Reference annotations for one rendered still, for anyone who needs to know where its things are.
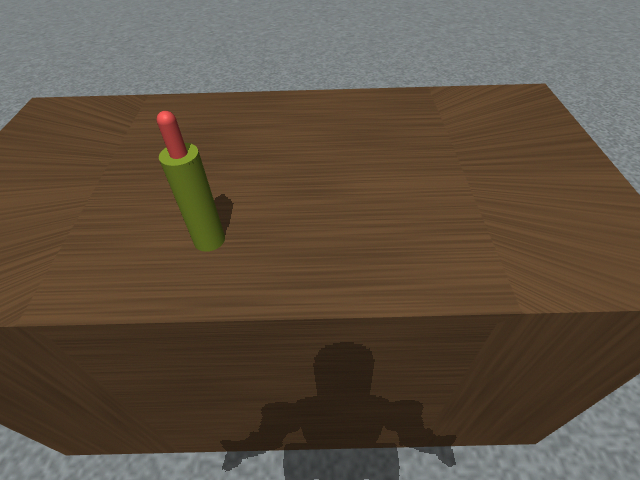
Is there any bottle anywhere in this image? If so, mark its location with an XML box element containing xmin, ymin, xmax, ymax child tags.
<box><xmin>157</xmin><ymin>111</ymin><xmax>225</xmax><ymax>252</ymax></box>

